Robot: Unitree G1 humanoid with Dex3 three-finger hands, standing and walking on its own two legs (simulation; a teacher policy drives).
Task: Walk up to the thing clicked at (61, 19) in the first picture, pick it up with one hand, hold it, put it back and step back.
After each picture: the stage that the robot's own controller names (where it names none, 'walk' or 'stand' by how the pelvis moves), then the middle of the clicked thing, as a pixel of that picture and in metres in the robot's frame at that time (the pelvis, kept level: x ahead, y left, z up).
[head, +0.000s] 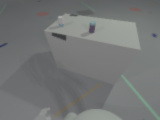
stand; (61, 21) +1.06 +0.42 +0.05
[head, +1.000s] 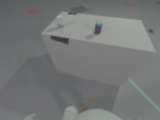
walk; (60, 22) +0.92 +0.35 +0.08
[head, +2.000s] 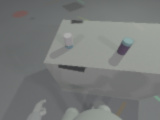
stand; (68, 41) +0.56 +0.17 +0.07
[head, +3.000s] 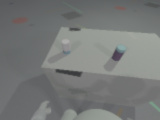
stand; (66, 47) +0.54 +0.22 +0.06
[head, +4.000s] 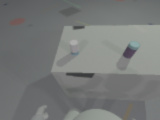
stand; (74, 48) +0.52 +0.14 +0.06
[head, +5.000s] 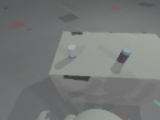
stand; (72, 52) +0.51 +0.17 +0.04
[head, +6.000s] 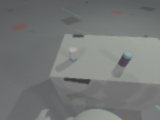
stand; (73, 54) +0.50 +0.16 +0.04
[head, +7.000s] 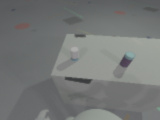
stand; (74, 54) +0.51 +0.15 +0.04
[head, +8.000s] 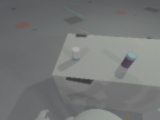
stand; (76, 54) +0.51 +0.14 +0.04
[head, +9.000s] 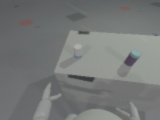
rise first; (78, 52) +0.52 +0.14 +0.05
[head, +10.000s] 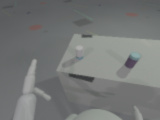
go down; (79, 53) +0.53 +0.15 +0.05
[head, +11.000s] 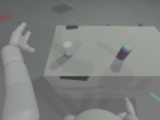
go down; (68, 50) +0.51 +0.14 +0.05
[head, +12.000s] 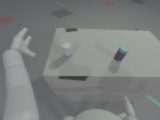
approach; (67, 51) +0.52 +0.14 +0.06
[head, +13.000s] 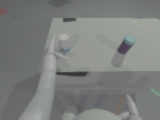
close in; (65, 43) +0.51 +0.15 +0.09
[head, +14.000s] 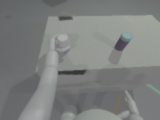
lift; (64, 44) +0.50 +0.14 +0.10
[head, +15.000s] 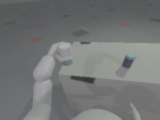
lift; (66, 54) +0.31 +0.16 +0.26
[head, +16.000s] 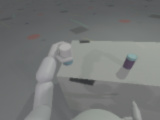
hold; (66, 54) +0.33 +0.16 +0.24
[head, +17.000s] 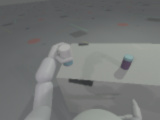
hold; (66, 55) +0.32 +0.15 +0.25
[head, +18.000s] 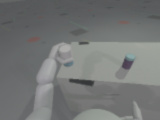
hold; (67, 56) +0.32 +0.15 +0.24
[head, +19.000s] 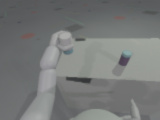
crouch; (66, 44) +0.39 +0.15 +0.26
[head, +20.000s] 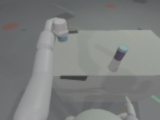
lower; (61, 31) +0.50 +0.16 +0.25
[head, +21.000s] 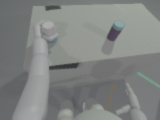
lower; (50, 33) +0.55 +0.16 +0.12
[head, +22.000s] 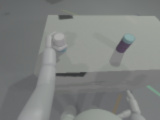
lower; (60, 43) +0.50 +0.16 +0.10
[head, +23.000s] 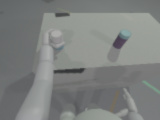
lower; (57, 41) +0.52 +0.16 +0.10
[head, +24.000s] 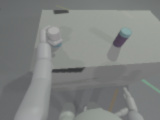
lower; (55, 38) +0.53 +0.17 +0.11
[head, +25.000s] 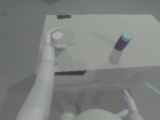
open; (59, 42) +0.51 +0.16 +0.10
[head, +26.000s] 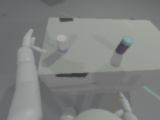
sink last; (62, 44) +0.51 +0.15 +0.09
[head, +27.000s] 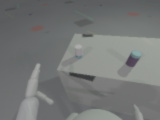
sink last; (78, 52) +0.54 +0.16 +0.06
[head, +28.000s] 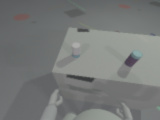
stand; (76, 50) +0.51 +0.15 +0.05
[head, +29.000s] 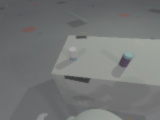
stand; (73, 54) +0.53 +0.17 +0.04
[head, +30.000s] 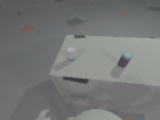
stand; (71, 54) +0.51 +0.18 +0.04
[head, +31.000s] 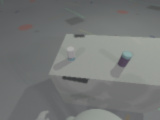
stand; (71, 54) +0.51 +0.18 +0.04
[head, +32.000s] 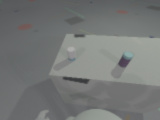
stand; (71, 54) +0.51 +0.17 +0.04
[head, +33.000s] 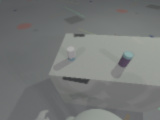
stand; (71, 54) +0.51 +0.17 +0.04
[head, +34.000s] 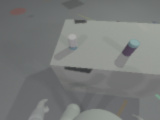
walk; (72, 42) +0.55 +0.18 +0.05
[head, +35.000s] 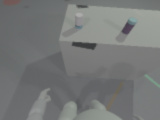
walk; (78, 21) +0.75 +0.13 +0.08
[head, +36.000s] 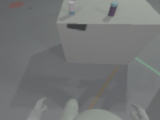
walk; (71, 8) +1.00 +0.29 +0.08
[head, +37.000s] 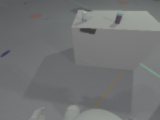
stand; (84, 16) +1.16 +0.16 +0.06
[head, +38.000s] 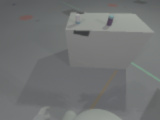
stand; (77, 19) +1.15 +0.20 +0.05
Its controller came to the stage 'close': yes
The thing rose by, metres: 0.23
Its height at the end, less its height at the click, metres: +0.00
